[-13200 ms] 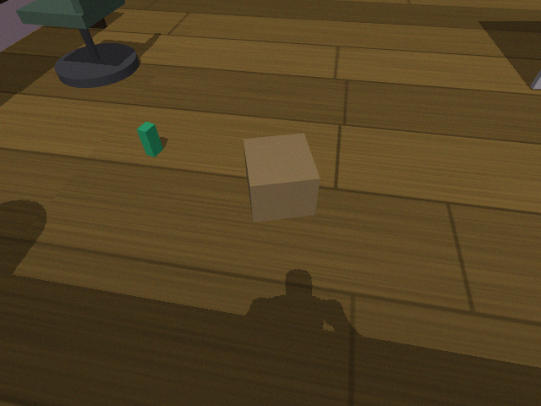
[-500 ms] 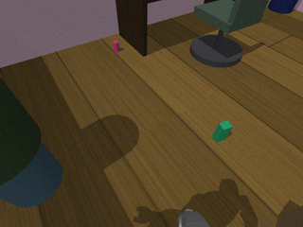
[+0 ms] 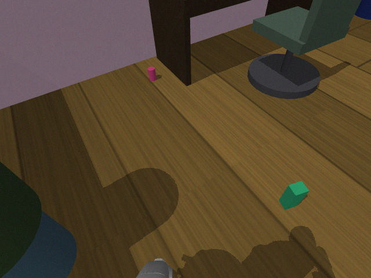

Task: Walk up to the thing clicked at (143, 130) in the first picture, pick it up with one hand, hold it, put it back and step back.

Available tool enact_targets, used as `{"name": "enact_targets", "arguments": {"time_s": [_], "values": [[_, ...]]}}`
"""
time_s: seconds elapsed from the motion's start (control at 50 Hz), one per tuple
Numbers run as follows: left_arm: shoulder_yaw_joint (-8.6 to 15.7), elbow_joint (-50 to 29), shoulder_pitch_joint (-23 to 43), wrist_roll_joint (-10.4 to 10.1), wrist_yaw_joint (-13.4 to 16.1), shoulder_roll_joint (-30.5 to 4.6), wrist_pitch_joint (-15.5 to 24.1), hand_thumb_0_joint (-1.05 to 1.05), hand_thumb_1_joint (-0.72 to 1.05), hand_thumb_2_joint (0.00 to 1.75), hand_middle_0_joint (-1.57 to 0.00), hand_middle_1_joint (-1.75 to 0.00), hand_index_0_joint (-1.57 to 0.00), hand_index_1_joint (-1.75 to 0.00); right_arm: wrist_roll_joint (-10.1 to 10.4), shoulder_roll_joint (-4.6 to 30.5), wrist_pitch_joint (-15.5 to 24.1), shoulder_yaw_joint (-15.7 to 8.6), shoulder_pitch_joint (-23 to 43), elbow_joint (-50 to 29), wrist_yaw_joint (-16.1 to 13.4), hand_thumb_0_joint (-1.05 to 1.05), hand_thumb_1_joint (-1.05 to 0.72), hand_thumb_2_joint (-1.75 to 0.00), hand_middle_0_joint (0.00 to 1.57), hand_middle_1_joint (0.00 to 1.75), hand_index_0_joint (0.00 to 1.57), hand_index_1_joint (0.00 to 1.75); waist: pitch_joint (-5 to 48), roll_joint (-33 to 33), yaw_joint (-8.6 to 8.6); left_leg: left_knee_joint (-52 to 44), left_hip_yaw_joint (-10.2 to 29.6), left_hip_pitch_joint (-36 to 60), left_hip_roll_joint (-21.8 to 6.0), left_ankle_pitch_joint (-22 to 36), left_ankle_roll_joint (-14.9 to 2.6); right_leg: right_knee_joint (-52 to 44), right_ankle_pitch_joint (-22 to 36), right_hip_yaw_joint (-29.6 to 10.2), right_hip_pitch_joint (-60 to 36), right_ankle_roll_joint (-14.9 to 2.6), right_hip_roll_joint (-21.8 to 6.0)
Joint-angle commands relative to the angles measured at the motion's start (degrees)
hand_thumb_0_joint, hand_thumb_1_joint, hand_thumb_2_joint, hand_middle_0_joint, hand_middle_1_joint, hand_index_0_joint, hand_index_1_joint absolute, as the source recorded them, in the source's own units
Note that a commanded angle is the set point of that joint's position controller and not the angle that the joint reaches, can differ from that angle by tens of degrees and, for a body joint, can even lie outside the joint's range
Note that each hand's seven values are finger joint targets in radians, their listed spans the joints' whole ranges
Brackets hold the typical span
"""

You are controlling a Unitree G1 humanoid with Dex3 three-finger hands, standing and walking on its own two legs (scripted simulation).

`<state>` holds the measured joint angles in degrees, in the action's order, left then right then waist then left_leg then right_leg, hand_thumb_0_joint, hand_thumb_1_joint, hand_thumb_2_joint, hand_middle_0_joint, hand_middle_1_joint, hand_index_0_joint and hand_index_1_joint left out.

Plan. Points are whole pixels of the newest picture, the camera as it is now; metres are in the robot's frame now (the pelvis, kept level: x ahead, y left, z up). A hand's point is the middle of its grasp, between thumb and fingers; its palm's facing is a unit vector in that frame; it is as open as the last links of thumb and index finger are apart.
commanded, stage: walk up
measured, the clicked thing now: (293, 195) +0.64 -0.51 -0.68
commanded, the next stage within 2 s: none
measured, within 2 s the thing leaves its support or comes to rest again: neither
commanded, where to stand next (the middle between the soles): +0.43 +0.03 m, yaw +0 degrees
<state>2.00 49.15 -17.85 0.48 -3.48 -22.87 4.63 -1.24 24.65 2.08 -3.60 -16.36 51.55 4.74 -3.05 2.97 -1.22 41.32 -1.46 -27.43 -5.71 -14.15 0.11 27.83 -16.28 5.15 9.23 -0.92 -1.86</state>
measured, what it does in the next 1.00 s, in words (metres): walks ahead, turning left: left foot, then right foot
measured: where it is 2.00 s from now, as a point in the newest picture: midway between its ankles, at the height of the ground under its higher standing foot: (202, 247)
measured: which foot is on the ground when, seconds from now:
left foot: up 0.00-0.06, down 0.08-0.54, up 0.56-0.92, down 0.94-1.00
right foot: down 0.00-0.10, up 0.12-0.50, down 0.52-0.96, up 0.98-1.00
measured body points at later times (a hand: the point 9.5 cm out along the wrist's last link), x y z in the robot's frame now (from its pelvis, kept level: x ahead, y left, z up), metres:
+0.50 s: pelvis +0.18 +0.00 +0.00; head +0.20 +0.01 +0.44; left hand +0.29 +0.33 -0.10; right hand +0.20 -0.31 -0.12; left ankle +0.14 +0.14 -0.74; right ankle +0.31 -0.12 -0.72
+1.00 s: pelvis +0.32 +0.00 -0.02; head +0.34 +0.04 +0.43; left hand +0.23 +0.31 -0.15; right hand +0.53 -0.27 -0.10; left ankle +0.36 +0.12 -0.74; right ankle +0.31 -0.12 -0.72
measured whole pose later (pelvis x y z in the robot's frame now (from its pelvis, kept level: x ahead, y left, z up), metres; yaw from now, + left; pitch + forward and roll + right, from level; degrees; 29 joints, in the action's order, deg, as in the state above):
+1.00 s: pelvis +0.32 +0.00 -0.02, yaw +19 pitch -2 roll +0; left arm 2.5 48.6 -19.6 0.2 -2.0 -24.6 -0.1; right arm -1.0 24.3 3.9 -3.2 -14.5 47.6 0.4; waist -6.2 -3.2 -3.2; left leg 37.8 -3.6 -23.0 0.2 -13.0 -2.6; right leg 48.6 -27.6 8.6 15.4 -0.9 -5.2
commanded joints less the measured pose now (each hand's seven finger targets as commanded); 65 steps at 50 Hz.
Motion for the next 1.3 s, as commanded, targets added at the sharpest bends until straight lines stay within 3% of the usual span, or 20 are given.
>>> {"name": "enact_targets", "arguments": {"time_s": [0.0, 0.06, 0.08, 0.1, 0.2, 0.38, 0.48, 0.5, 0.52, 0.54, 0.64, 0.74, 0.82, 0.9, 0.96, 1.08, 1.22, 1.24, 1.26, 1.28], "values": [[5.34, -4.76, 4.38, 0.01, 1.16, -17.67, 1.05, 0.0, 0.9, 0.9, -0.2, -0.3, -0.2, -0.3, -0.07, 9.93, 2.54, -3.89, -2.1, -3.53, -0.47, 0.0, -0.9, -0.9, 0.2, 0.3, 0.2, 0.3, -0.42, -9.38, 2.52, -6.87, -2.35, 12.57, 0.92, 4.46, -0.52, -10.25, -12.87, -9.99, 11.9, -10.05, -12.76], [3.0, -5.03, 3.02, 0.72, 1.27, -11.54, 0.54, 0.0, 0.9, 0.9, -0.2, -0.3, -0.2, -0.3, -0.41, 14.93, 3.51, -5.85, -14.55, 0.09, -2.16, 0.0, -0.9, -0.9, 0.2, 0.3, 0.2, 0.3, 4.2, 8.14, 9.2, -15.03, 5.08, 30.64, -0.8, -11.41, -3.78, 20.1, -2.85, -2.75, 22.07, -5.5, -5.4], [2.01, -5.44, -0.37, -0.59, 1.16, -7.31, 0.4, 0.0, 0.9, 0.9, -0.2, -0.3, -0.2, -0.3, -0.79, 19.86, 4.24, -6.59, -14.49, -1.98, -2.63, 0.0, -0.9, -0.9, 0.2, 0.3, 0.2, 0.3, 4.22, 19.07, 7.58, -27.18, 34.94, 34.57, -16.16, -19.29, -8.52, 35.93, -12.69, -2.46, 34.66, -1.51, 4.44], [3.51, -3.59, 0.71, -0.39, 2.48, -14.19, -0.13, 0.0, 0.9, 0.9, -0.2, -0.3, -0.2, -0.3, 1.15, 20.75, 4.08, -6.65, -11.47, -3.21, -2.54, 0.0, -0.9, -0.9, 0.2, 0.3, 0.2, 0.3, 1.99, 9.39, 6.75, -29.76, 41.73, 28.36, -20.82, -21.1, -14.45, 40.3, -14.41, -8.71, 34.07, -2.48, 1.53], [3.48, 1.02, -3.78, -0.78, 1.51, -13.94, -0.71, 0.0, 0.9, 0.9, -0.2, -0.3, -0.2, -0.3, 1.12, 13.89, 4.27, -3.91, -2.76, -5.16, -3.43, 0.0, -0.9, -0.9, 0.2, 0.3, 0.2, 0.3, 0.15, 6.26, 1.53, -26.05, 12.11, 18.67, -11.04, 3.05, -11.33, 32.1, -2.7, -8.59, 24.19, -0.52, -3.8], [4.88, -6.09, 9.18, 0.89, -0.41, -10.77, -1.65, 0.0, 0.9, 0.9, -0.2, -0.3, -0.2, -0.3, 0.93, 14.81, 4.06, -4.0, -7.65, -7.69, -3.95, 0.0, -0.9, -0.9, 0.2, 0.3, 0.2, 0.3, -0.57, 3.97, 2.69, -25.14, 16.63, 15.46, -7.57, 0.5, -11.98, 12.9, 3.84, -5.0, 19.14, 0.43, -2.61], [6.36, -4.7, 2.05, 0.73, 0.15, -11.98, -0.27, 0.0, 0.9, 0.9, -0.2, -0.3, -0.2, -0.3, 0.92, 11.69, 3.74, -2.58, -6.74, -9.32, -4.3, 0.0, -0.9, -0.9, 0.2, 0.3, 0.2, 0.3, 3.53, -0.63, -2.4, -10.06, 11.93, 5.88, -3.57, 8.29, -7.7, 1.02, 6.09, -4.74, -3.86, -1.7, 0.35], [7.39, -4.11, -1.82, 1.38, 0.65, -14.69, 0.22, 0.0, 0.9, 0.9, -0.2, -0.3, -0.2, -0.3, 1.18, 8.56, 3.74, -1.42, -8.83, -9.47, -4.39, 0.0, -0.9, -0.9, 0.2, 0.3, 0.2, 0.3, 5.98, -9.17, -4.18, 2.34, 7.76, -0.45, 1.51, 4.85, -5.85, -4.22, -2.7, -11.97, -11.35, -3.86, -4.42], [8.1, -4.99, -4.23, 1.62, 1.08, -18.25, 0.8, 0.0, 0.9, 0.9, -0.2, -0.3, -0.2, -0.3, 1.15, 4.15, 3.67, -0.05, -10.71, -10.03, -4.47, 0.0, -0.9, -0.9, 0.2, 0.3, 0.2, 0.3, 8.21, -20.06, -4.02, 17.76, 3.05, -9.43, 8.3, -13.85, -3.77, -11.67, -15.81, -31.98, -16.32, -7.4, -20.02], [8.17, -5.62, -1.35, 1.01, 1.08, -19.83, 0.51, 0.0, 0.9, 0.9, -0.2, -0.3, -0.2, -0.3, 0.54, 9.58, 3.02, -1.58, -10.19, -8.45, -5.31, 0.0, -0.9, -0.9, 0.2, 0.3, 0.2, 0.3, 5.69, -15.92, -3.7, 23.52, 3.28, -12.96, 6.62, -15.93, -3.31, -16.14, -24.46, -40.29, -11.02, -11.7, -25.8], [6.04, -6.26, 3.83, 0.16, 1.19, -13.93, 0.39, 0.0, 0.9, 0.9, -0.2, -0.3, -0.2, -0.3, 0.74, 10.79, 2.88, -2.49, -11.9, -3.9, -3.44, 0.0, -0.9, -0.9, 0.2, 0.3, 0.2, 0.3, -0.88, -13.52, 0.3, 16.92, 3.87, -4.97, 0.68, -3.55, -1.7, -14.77, -2.45, -14.61, 1.09, -9.95, -14.36], [6.15, -7.61, 1.01, 0.66, 0.95, -14.15, 0.28, 0.0, 0.9, 0.9, -0.2, -0.3, -0.2, -0.3, 0.26, 9.33, 2.39, -2.63, -5.59, -5.86, -2.4, 0.0, -0.9, -0.9, 0.2, 0.3, 0.2, 0.3, -1.61, -12.73, -1.78, 4.72, 0.54, -4.56, 0.91, -1.87, -0.15, -15.02, -1.47, -8.89, 0.42, -11.8, -14.2], [5.19, -7.65, -0.2, 0.73, 1.22, -13.76, -0.71, 0.0, 0.9, 0.9, -0.2, -0.3, -0.2, -0.3, 0.4, 7.43, 2.64, -2.06, -2.13, -6.48, -3.35, 0.0, -0.9, -0.9, 0.2, 0.3, 0.2, 0.3, 0.93, -10.52, -2.11, -2.23, -2.46, 3.83, 3.29, 2.33, -0.44, -7.13, 17.62, -4.19, 1.9, -10.96, -15.01], [3.47, -7.74, 2.04, 0.02, 1.93, -12.28, -1.94, 0.0, 0.9, 0.9, -0.2, -0.3, -0.2, -0.3, 0.39, 9.25, 3.02, -2.82, -6.55, -4.77, -4.84, 0.0, -0.9, -0.9, 0.2, 0.3, 0.2, 0.3, 4.45, -5.18, 2.54, -10.76, -3.11, 20.14, 6.33, 9.28, -3.66, 9.08, 19.53, 1.76, 9.17, -6.01, -11.4], [3.16, -6.9, -3.01, -0.44, 2.84, -11.55, -3.34, 0.0, 0.9, 0.9, -0.2, -0.3, -0.2, -0.3, 1.38, 19.47, 2.91, -5.36, -10.13, -7.05, -6.05, 0.0, -0.9, -0.9, 0.2, 0.3, 0.2, 0.3, 10.98, 7.65, 3.7, -18.91, 36.62, 31.94, -19.05, 15.33, -18.6, 35.68, -19.27, -2.25, 26.46, -0.23, -1.58], [3.73, -0.62, -4.88, -0.23, 2.97, -11.09, -4.41, 0.0, 0.9, 0.9, -0.2, -0.3, -0.2, -0.3, 1.02, 12.75, 2.02, -2.36, 2.46, -8.15, -6.63, 0.0, -0.9, -0.9, 0.2, 0.3, 0.2, 0.3, 2.8, 5.97, -0.62, -16.03, 13.61, 8.35, -6.56, 18.05, -12.09, 26.19, -9.58, -4.66, 14.32, -0.1, -4.96], [4.43, 1.67, -4.76, 0.31, 4.13, -12.13, -3.1, 0.0, 0.9, 0.9, -0.2, -0.3, -0.2, -0.3, 1.17, 12.12, -1.59, -2.28, 9.25, -9.75, -5.43, 0.0, -0.9, -0.9, 0.2, 0.3, 0.2, 0.3, 5.37, 4.08, -2.12, -6.8, 12.88, -2.07, -1.96, -0.26, -8.52, 8.62, -0.79, -1.76, 0.85, -0.71, -0.52], [4.88, 0.97, -3.89, 1.15, 4.43, -14.34, -2.46, 0.0, 0.9, 0.9, -0.2, -0.3, -0.2, -0.3, 1.38, 9.25, -2.06, -1.5, 8.49, -9.85, -5.44, 0.0, -0.9, -0.9, 0.2, 0.3, 0.2, 0.3, 4.11, -4.89, -2.2, 1.1, 9.71, -3.42, 2.5, -4.67, -6.12, -1.58, -7.61, -11.25, 3.18, -2.51, -6.36], [5.77, -0.52, 0.1, 1.8, 4.58, -19.82, -1.91, 0.0, 0.9, 0.9, -0.2, -0.3, -0.2, -0.3, 1.44, 6.03, -2.27, -0.87, 8.15, -10.0, -5.58, 0.0, -0.9, -0.9, 0.2, 0.3, 0.2, 0.3, 0.94, -17.51, -1.28, 12.08, 5.56, -8.97, 10.44, -15.29, -2.37, -11.86, -12.79, -31.8, 6.64, -8.19, -20.79], [6.41, -1.64, 4.92, 1.58, 4.73, -22.93, -1.91, 0.0, 0.9, 0.9, -0.2, -0.3, -0.2, -0.3, 0.77, 9.92, -2.61, -2.19, 8.15, -8.43, -6.23, 0.0, -0.9, -0.9, 0.2, 0.3, 0.2, 0.3, -0.33, -18.05, -1.01, 19.13, 7.66, -5.58, 7.19, -20.6, -1.39, -12.24, -9.17, -36.72, 12.43, -15.26, -27.58]]}}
